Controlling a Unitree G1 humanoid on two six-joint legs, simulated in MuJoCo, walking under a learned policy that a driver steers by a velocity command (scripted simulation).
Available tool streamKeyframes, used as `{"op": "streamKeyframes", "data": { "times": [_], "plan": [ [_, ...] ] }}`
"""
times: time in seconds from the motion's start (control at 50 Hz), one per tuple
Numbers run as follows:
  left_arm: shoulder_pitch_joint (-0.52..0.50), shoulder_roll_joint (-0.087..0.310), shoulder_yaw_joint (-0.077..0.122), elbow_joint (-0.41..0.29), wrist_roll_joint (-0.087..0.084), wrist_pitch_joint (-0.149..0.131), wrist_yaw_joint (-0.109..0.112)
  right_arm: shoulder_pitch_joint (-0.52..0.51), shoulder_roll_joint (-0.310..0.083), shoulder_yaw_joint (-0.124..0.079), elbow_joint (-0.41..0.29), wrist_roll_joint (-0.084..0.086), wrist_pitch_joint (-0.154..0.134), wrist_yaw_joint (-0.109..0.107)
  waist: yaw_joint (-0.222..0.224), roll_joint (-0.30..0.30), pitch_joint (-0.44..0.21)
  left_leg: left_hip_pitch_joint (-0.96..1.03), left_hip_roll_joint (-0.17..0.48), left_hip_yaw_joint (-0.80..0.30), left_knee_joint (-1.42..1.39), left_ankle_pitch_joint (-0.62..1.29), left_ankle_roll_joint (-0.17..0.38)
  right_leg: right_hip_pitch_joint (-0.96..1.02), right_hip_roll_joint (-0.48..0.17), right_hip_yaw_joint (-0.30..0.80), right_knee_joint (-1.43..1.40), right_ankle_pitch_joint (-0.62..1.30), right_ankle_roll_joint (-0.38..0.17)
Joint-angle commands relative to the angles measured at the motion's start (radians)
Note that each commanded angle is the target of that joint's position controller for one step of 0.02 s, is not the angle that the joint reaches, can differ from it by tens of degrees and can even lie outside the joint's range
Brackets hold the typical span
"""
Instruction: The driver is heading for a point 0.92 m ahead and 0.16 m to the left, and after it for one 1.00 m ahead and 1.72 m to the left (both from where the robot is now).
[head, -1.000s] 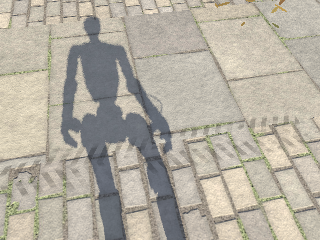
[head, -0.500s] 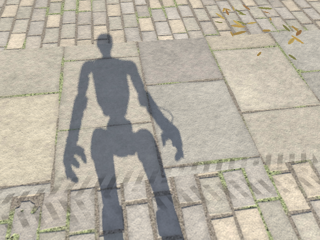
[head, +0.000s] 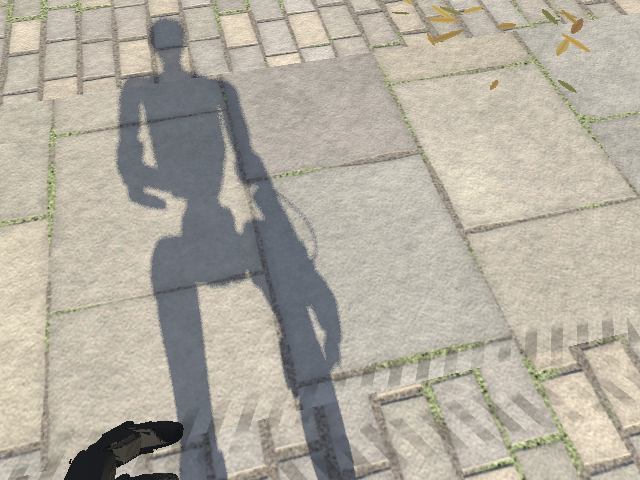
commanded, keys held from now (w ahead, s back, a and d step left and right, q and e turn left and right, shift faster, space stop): w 0.18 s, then no key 0.82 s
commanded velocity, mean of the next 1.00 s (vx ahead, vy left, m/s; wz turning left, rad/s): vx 0.20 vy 0.00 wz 0.00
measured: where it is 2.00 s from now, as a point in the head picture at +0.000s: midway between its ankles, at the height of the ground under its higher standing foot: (282, 382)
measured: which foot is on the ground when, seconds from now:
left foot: up 0.00-0.44, down 0.46-1.00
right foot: down 0.00-0.46, up 0.48-0.74, down 0.76-1.00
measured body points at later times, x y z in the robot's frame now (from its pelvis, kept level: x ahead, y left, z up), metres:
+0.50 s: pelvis +0.23 +0.02 +0.01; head +0.26 +0.04 +0.46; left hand +0.25 +0.29 -0.14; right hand +0.41 -0.22 -0.10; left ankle +0.35 +0.12 -0.72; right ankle +0.13 -0.10 -0.70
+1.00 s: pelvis +0.29 +0.02 +0.02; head +0.31 +0.01 +0.47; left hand +0.31 +0.27 -0.13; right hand +0.37 -0.23 -0.13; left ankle +0.35 +0.13 -0.72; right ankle +0.27 -0.11 -0.72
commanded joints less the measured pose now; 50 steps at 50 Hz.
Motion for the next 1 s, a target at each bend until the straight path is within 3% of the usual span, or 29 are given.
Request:
{"op": "streamKeyframes", "data": {
  "times": [0.02, 0.04, 0.06, 0.08, 0.1, 0.14, 0.18, 0.22, 0.26, 0.32, 0.38, 0.42, 0.44, 0.46, 0.48, 0.5, 0.52, 0.54, 0.56, 0.6, 0.64, 0.7, 0.74, 0.76, 0.78, 0.8, 0.84, 0.9, 1.0],
  "plan": [
    [0.489, 0.214, 0.064, 0.086, 0.012, 0.013, 0.014, 0.045, -0.061, 0.002, -0.067, 0.019, -0.062, 0.02, 0.212, -0.188, -0.458, -0.724, -0.052, -0.162, 0.813, -0.052, 0.03, 0.985, -0.411, 0.819, -0.229, -0.225, -0.283],
    [0.379, 0.173, 0.049, 0.07, 0.004, 0.011, 0.016, -0.063, -0.127, -0.018, -0.111, 0.043, -0.077, 0.021, 0.187, -0.163, -0.27, -0.799, 0.007, -0.136, 0.841, 0.005, 0.045, 0.822, -0.375, 0.652, -0.254, -0.187, -0.228],
    [0.281, 0.139, 0.037, 0.048, 0.004, 0.008, 0.014, -0.133, -0.138, -0.021, -0.131, 0.045, -0.08, 0.012, 0.149, -0.065, -0.176, -0.76, 0.061, -0.106, 0.797, 0.101, 0.049, 0.636, -0.337, 0.51, -0.287, -0.085, -0.198],
    [0.228, 0.11, 0.028, 0.044, 0.014, 0.002, 0.006, -0.16, -0.128, -0.03, -0.136, 0.031, -0.072, 0.002, 0.111, -0.014, -0.111, -0.71, 0.091, -0.09, 0.734, 0.155, 0.046, 0.488, -0.296, 0.414, -0.322, -0.005, -0.178],
    [0.205, 0.089, 0.021, 0.049, 0.022, -0.005, 0.002, -0.129, -0.106, -0.035, -0.132, 0.021, -0.056, -0.003, 0.068, -0.037, -0.095, -0.637, 0.122, -0.101, 0.681, 0.189, 0.048, 0.397, -0.259, 0.343, -0.353, 0.013, -0.162],
    [0.223, 0.087, 0.021, 0.072, 0.02, -0.008, 0.0, -0.098, -0.06, -0.034, -0.128, 0.019, -0.029, -0.008, 0.041, -0.062, -0.066, -0.585, 0.134, -0.088, 0.612, 0.199, 0.041, 0.303, -0.231, 0.278, -0.402, 0.013, -0.167],
    [0.259, 0.124, 0.027, 0.092, 0.022, -0.01, 0.013, -0.159, -0.071, -0.041, -0.156, 0.014, -0.018, -0.012, 0.038, -0.062, -0.024, -0.637, 0.145, -0.078, 0.53, 0.26, 0.022, 0.271, -0.228, 0.24, -0.439, 0.021, -0.178],
    [0.288, 0.148, 0.03, 0.103, 0.028, -0.006, 0.029, -0.244, -0.084, -0.046, -0.187, 0.0, -0.017, -0.014, 0.049, -0.048, 0.006, -0.683, 0.14, -0.066, 0.403, 0.352, -0.002, 0.279, -0.223, 0.194, -0.426, 0.226, -0.171],
    [0.304, 0.15, 0.027, 0.11, 0.03, 0.004, 0.04, -0.3, -0.061, -0.037, -0.202, -0.007, -0.022, -0.007, 0.059, -0.051, -0.004, -0.629, 0.111, -0.038, 0.239, 0.457, -0.008, 0.274, -0.182, 0.107, -0.388, 0.402, -0.137],
    [0.359, 0.169, 0.027, 0.135, 0.021, 0.016, 0.047, -0.396, -0.049, -0.026, -0.219, -0.003, -0.02, 0.004, 0.099, -0.061, -0.032, -0.537, 0.057, -0.006, 0.082, 0.573, -0.01, 0.302, -0.166, 0.066, -0.348, 0.417, -0.112],
    [0.371, 0.169, 0.027, 0.159, 0.011, 0.03, 0.052, -0.442, -0.078, -0.028, -0.237, -0.004, -0.016, 0.013, 0.105, -0.077, -0.043, -0.519, 0.04, -0.029, -0.004, 0.535, 0.008, 0.392, -0.204, 0.101, -0.276, 0.396, -0.1],
    [0.341, 0.175, 0.03, 0.164, 0.001, 0.038, 0.058, -0.402, -0.11, -0.038, -0.23, -0.012, -0.023, 0.017, 0.066, -0.078, -0.072, -0.449, 0.026, -0.033, -0.083, 0.513, 0.036, 0.435, -0.213, 0.126, -0.19, 0.371, -0.071],
    [0.337, 0.166, 0.028, 0.163, 0.001, 0.041, 0.06, -0.339, -0.134, -0.048, -0.202, -0.019, -0.027, 0.014, 0.04, -0.058, -0.102, -0.352, 0.008, -0.016, -0.143, 0.581, 0.052, 0.438, -0.176, 0.118, -0.11, 0.361, -0.045],
    [0.38, 0.146, 0.021, 0.164, 0.017, 0.038, 0.061, -0.271, -0.202, -0.066, -0.184, -0.028, -0.032, 0.008, 0.037, 0.013, -0.167, -0.192, 0.082, -0.077, -0.133, 0.968, 0.082, 0.386, -0.105, 0.079, 0.027, 0.265, 0.0],
    [0.515, 0.057, -0.004, 0.188, 0.032, 0.03, 0.058, -0.22, -0.233, -0.066, -0.177, -0.041, -0.026, 0.002, 0.087, 0.173, -0.297, 0.117, 0.269, -0.257, -0.056, 1.274, 0.213, 0.157, -0.015, 0.04, 0.255, -0.16, 0.06],
    [0.55, 0.037, -0.016, 0.21, 0.021, 0.038, 0.057, -0.179, -0.158, -0.046, -0.161, -0.028, -0.014, 0.009, 0.059, 0.264, -0.391, 0.154, 0.374, -0.404, -0.106, 1.223, 0.315, 0.087, 0.014, 0.083, 0.432, -0.593, 0.099],
    [0.5, 0.11, 0.003, 0.203, 0.004, 0.055, 0.057, -0.207, -0.126, -0.034, -0.166, -0.012, -0.008, 0.017, 0.056, 0.186, -0.354, 0.067, 0.339, -0.406, -0.156, 0.948, 0.297, 0.054, -0.016, 0.133, 0.513, -0.64, 0.106],
    [0.431, 0.129, 0.011, 0.188, -0.005, 0.074, 0.064, -0.279, -0.129, -0.032, -0.179, -0.009, -0.005, 0.018, 0.067, 0.126, -0.266, -0.04, 0.307, -0.375, -0.202, 0.719, 0.257, 0.013, -0.043, 0.13, 0.535, -0.596, 0.111],
    [0.382, 0.131, 0.017, 0.181, 0.0, 0.092, 0.075, -0.347, -0.126, -0.027, -0.195, -0.014, -0.002, 0.015, 0.078, 0.087, -0.197, -0.151, 0.28, -0.343, -0.249, 0.555, 0.23, 0.01, -0.065, 0.124, 0.516, -0.54, 0.116],
    [0.375, 0.109, 0.02, 0.183, 0.01, 0.119, 0.092, -0.443, -0.124, -0.025, -0.21, -0.03, 0.007, 0.006, 0.118, 0.117, -0.138, -0.34, 0.22, -0.265, -0.325, 0.362, 0.185, 0.12, -0.088, 0.116, 0.41, -0.438, 0.125],
    [0.391, 0.079, 0.016, 0.201, 0.015, 0.124, 0.1, -0.449, -0.112, -0.024, -0.202, -0.037, 0.012, -0.001, 0.123, 0.139, -0.131, -0.408, 0.178, -0.197, -0.346, 0.317, 0.181, 0.21, -0.072, 0.086, 0.299, -0.386, 0.123],
    [0.39, 0.07, 0.014, 0.219, 0.019, 0.126, 0.099, -0.431, -0.109, -0.022, -0.182, -0.019, 0.019, -0.01, 0.123, 0.127, -0.141, -0.414, 0.161, -0.175, -0.346, 0.181, 0.174, 0.303, -0.057, 0.062, 0.116, -0.243, 0.109],
    [0.388, 0.07, 0.013, 0.23, 0.031, 0.128, 0.09, -0.418, -0.102, -0.018, -0.167, -0.002, 0.028, -0.013, 0.132, 0.111, -0.11, -0.455, 0.133, -0.16, -0.343, 0.014, 0.126, 0.377, -0.041, 0.04, -0.021, -0.145, 0.084],
    [0.381, 0.081, 0.012, 0.226, 0.044, 0.129, 0.087, -0.39, -0.09, -0.015, -0.152, -0.001, 0.029, -0.013, 0.126, 0.085, -0.08, -0.473, 0.115, -0.154, -0.338, -0.052, 0.085, 0.384, -0.068, 0.068, -0.07, -0.123, 0.064],
    [0.374, 0.106, 0.012, 0.216, 0.046, 0.128, 0.087, -0.38, -0.092, -0.016, -0.148, -0.006, 0.031, -0.012, 0.108, 0.048, -0.039, -0.48, 0.089, -0.135, -0.298, -0.047, 0.053, 0.354, -0.117, 0.115, -0.127, -0.173, 0.037],
    [0.353, 0.159, 0.024, 0.23, 0.03, 0.123, 0.086, -0.351, -0.084, -0.021, -0.15, -0.004, 0.036, -0.016, 0.061, -0.086, 0.004, -0.405, 0.019, -0.051, -0.273, 0.032, 0.027, 0.205, -0.109, 0.12, -0.147, -0.362, 0.015],
    [0.318, 0.1, 0.012, 0.23, 0.029, 0.1, 0.084, -0.355, -0.086, -0.022, -0.141, -0.012, 0.037, -0.023, 0.059, -0.119, 0.012, -0.257, 0.006, -0.026, -0.186, 0.186, 0.022, 0.095, -0.104, 0.13, -0.222, -0.429, 0.041],
    [0.316, 0.094, 0.012, 0.234, 0.024, 0.077, 0.084, -0.334, -0.08, -0.022, -0.116, -0.014, 0.04, -0.023, 0.061, -0.073, -0.009, -0.24, 0.011, -0.026, -0.161, 0.283, 0.043, 0.148, -0.091, 0.112, -0.196, -0.302, 0.068],
    [0.365, 0.084, 0.008, 0.253, 0.02, 0.077, 0.085, -0.338, -0.074, -0.022, -0.096, -0.007, 0.04, -0.016, 0.081, -0.025, -0.04, -0.232, 0.015, -0.023, -0.138, 0.404, 0.044, 0.222, -0.077, 0.092, -0.15, -0.165, 0.062]
  ]
}}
